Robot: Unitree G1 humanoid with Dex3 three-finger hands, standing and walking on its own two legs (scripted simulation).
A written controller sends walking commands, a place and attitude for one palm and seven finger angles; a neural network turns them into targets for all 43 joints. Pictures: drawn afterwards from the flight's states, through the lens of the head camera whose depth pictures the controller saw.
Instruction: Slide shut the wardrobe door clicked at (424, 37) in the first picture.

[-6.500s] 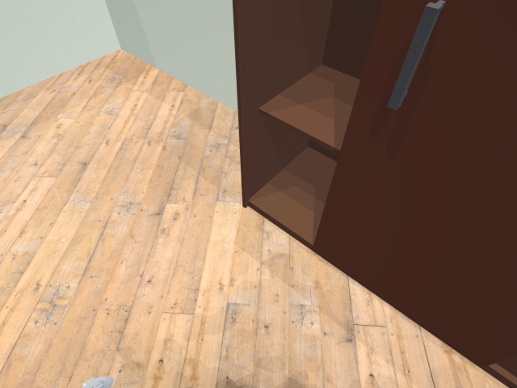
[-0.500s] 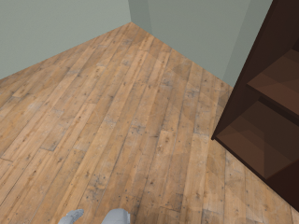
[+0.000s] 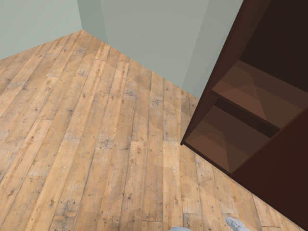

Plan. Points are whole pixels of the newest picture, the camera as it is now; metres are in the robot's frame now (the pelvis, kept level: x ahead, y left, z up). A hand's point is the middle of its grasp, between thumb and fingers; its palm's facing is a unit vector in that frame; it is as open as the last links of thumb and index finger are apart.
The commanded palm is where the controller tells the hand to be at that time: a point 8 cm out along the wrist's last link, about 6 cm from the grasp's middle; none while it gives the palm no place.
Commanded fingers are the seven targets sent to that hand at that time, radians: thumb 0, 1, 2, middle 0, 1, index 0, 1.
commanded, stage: turn to face it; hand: right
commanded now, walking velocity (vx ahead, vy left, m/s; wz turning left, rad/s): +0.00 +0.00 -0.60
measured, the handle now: out of the picture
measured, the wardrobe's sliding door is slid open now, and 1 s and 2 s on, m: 0.39 0.39 0.39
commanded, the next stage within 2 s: take the last steps up to it in 0.88 s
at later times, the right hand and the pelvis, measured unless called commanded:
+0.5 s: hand out of the picture -0.08 -0.25 -0.19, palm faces +0.37 +0.89 -0.27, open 7.4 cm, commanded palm none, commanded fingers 0.00 -0.90 -0.90 0.20 0.30 0.20 0.30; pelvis -0.02 -0.04 -0.01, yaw -18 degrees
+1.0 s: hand out of the picture +0.00 -0.21 -0.14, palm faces +0.46 +0.85 -0.28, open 7.4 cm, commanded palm none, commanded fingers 0.00 -0.90 -0.90 0.20 0.30 0.20 0.30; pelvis -0.01 +0.00 +0.00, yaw -28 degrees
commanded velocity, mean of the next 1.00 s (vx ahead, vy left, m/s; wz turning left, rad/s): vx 0.01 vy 0.00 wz -0.40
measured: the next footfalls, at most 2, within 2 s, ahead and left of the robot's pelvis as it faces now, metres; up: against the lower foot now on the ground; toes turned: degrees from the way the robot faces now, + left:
right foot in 0.42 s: -0.01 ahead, -0.15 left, +0.00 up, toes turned -22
left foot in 0.90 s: +0.07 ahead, +0.06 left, +0.00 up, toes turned -23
